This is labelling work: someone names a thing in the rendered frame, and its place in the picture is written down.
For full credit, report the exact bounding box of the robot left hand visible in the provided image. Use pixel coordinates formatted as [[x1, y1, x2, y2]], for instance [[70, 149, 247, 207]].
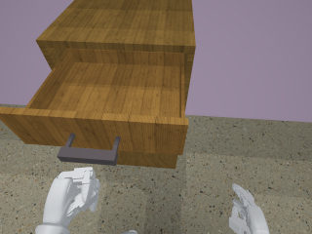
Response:
[[42, 167, 100, 227]]

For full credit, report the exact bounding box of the drawer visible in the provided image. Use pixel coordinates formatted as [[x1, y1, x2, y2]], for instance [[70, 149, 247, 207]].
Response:
[[0, 48, 189, 155]]

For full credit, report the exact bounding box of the cabinet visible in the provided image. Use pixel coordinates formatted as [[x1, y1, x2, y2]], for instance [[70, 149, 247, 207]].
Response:
[[36, 0, 196, 169]]

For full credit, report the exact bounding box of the handle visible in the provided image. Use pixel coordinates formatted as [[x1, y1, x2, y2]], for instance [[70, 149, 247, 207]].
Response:
[[57, 133, 121, 166]]

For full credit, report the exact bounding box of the robot right hand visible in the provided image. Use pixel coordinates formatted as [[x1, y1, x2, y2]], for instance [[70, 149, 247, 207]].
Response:
[[229, 183, 270, 234]]

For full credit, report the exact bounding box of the robot left forearm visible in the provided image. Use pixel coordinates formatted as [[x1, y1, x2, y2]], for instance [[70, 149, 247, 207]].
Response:
[[35, 222, 70, 234]]

